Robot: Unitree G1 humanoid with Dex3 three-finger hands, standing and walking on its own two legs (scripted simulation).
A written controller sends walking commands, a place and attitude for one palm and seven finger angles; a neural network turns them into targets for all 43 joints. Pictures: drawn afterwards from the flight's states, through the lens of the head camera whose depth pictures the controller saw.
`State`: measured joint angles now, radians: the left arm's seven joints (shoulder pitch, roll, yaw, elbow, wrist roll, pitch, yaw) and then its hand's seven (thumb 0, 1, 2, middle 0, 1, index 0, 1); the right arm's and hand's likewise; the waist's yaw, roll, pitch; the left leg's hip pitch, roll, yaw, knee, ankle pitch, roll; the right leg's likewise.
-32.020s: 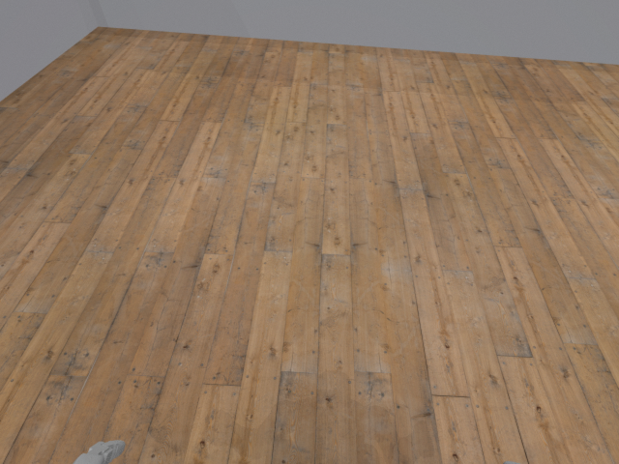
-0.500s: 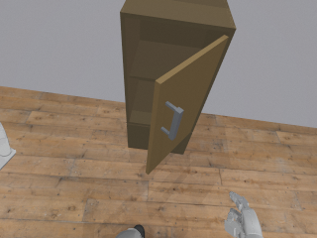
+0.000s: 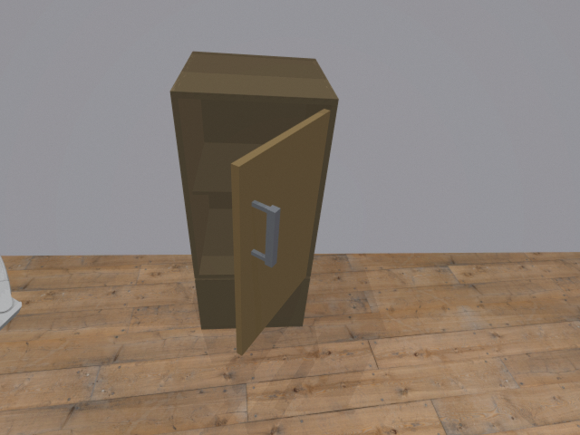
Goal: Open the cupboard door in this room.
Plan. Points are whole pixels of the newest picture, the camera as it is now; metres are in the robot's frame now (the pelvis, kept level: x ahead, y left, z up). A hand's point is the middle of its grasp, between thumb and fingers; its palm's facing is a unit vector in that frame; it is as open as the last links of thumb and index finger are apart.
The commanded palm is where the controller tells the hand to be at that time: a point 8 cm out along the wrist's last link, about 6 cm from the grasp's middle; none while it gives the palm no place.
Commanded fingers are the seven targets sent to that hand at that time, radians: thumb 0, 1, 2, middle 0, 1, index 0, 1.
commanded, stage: stop stepping back and stand still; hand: left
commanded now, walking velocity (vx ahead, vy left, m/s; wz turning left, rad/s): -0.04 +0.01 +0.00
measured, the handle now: (264, 234) +0.53 +0.07 +0.00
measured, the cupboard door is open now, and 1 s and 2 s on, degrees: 53 53 53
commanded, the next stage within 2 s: let the arm hang, fingers relaxed in 0.44 s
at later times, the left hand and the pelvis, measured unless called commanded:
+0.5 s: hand out of the picture +0.14 +0.30 +0.19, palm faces +0.54 -0.73 -0.41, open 7.4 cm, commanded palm +0.10 +0.32 +0.21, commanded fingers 0.00 0.90 0.90 -0.20 -0.30 -0.20 -0.30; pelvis -0.04 +0.02 +0.02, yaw +0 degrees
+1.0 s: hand out of the picture -0.11 +0.23 -0.15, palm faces +0.07 -0.98 -0.21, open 7.2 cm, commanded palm none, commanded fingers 0.00 0.90 0.90 -0.20 -0.30 -0.20 -0.30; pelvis -0.08 +0.03 +0.03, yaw +3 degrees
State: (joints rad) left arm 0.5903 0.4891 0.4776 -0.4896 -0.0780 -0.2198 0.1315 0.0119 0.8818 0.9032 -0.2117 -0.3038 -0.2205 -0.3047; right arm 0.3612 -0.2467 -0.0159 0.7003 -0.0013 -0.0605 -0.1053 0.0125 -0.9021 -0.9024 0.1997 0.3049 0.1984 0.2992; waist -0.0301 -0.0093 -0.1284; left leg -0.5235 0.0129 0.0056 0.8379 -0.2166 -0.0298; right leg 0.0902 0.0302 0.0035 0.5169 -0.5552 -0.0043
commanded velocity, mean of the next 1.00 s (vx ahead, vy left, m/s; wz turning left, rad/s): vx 0.00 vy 0.00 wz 0.00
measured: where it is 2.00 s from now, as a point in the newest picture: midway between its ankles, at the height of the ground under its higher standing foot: outside the picture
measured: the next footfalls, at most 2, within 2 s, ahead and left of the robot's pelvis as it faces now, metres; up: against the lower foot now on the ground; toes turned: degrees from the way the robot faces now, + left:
left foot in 0.02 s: +0.13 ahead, +0.10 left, +0.00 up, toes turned +1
right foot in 0.30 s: -0.04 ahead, -0.09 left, +0.00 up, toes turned -4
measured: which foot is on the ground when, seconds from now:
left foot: up 0.00-0.00, down 0.02-0.32, up 0.34-0.48, down 0.50-1.00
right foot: down 0.00-0.10, up 0.12-0.28, down 0.30-1.00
